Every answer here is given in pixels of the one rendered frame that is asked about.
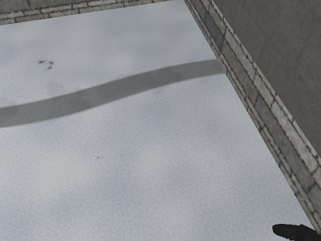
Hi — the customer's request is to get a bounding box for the right robot hand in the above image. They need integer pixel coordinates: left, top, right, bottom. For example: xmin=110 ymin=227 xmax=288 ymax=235
xmin=272 ymin=224 xmax=321 ymax=241

